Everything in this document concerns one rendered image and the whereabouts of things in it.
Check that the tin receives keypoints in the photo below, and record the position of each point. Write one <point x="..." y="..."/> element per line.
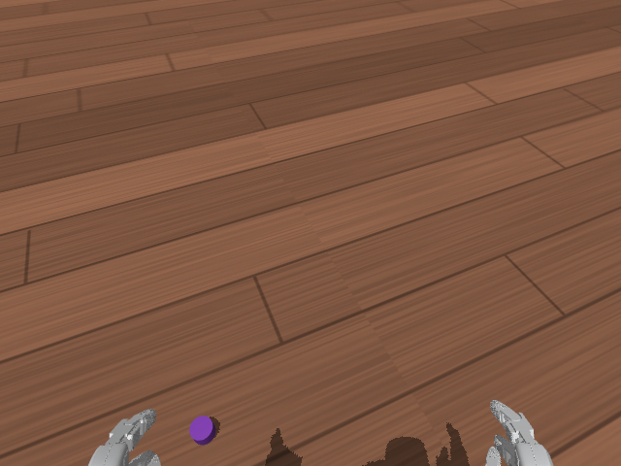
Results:
<point x="202" y="430"/>

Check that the right robot hand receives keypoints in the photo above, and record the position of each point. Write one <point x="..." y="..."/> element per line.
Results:
<point x="521" y="449"/>

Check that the left robot hand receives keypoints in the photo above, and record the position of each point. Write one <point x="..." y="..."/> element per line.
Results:
<point x="123" y="438"/>

